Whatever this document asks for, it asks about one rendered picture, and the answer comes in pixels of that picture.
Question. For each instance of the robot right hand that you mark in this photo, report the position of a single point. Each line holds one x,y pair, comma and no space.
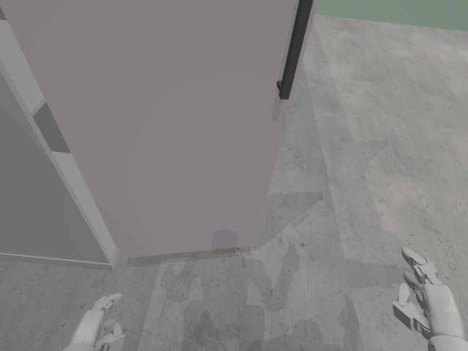
435,298

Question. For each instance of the robot left hand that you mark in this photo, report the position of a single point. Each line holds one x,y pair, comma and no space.
94,331

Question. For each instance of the fridge door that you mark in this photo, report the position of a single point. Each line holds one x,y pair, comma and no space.
170,109

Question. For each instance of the right robot forearm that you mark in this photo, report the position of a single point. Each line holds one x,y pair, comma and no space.
447,343

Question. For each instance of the handle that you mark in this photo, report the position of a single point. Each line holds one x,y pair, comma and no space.
298,32

